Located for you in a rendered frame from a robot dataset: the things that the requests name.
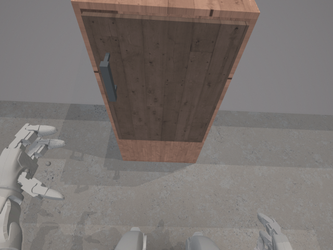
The right robot hand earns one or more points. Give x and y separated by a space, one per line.
275 240

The left robot hand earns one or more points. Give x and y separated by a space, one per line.
14 161

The robot thigh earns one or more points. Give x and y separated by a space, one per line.
199 242
132 240

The cupboard door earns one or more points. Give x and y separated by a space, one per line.
170 72

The right robot thigh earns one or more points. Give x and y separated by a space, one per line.
199 242

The left robot thigh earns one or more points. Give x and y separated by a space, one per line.
132 240

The handle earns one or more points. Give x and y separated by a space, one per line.
111 88

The robot left forearm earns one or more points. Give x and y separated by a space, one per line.
10 210

